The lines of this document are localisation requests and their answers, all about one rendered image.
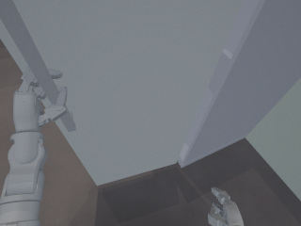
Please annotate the handle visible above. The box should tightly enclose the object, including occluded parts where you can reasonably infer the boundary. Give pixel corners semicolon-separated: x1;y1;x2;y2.
0;0;76;132

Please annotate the left robot forearm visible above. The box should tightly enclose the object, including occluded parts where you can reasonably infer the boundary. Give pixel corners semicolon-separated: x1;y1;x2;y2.
0;130;48;226

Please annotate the robot left hand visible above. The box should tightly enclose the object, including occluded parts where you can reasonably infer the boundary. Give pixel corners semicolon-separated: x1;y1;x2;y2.
13;65;68;133

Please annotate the robot right hand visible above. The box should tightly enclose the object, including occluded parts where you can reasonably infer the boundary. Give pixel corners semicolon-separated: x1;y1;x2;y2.
208;186;245;226

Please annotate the fridge door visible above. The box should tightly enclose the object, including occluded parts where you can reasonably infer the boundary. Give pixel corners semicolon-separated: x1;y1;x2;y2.
0;0;244;186

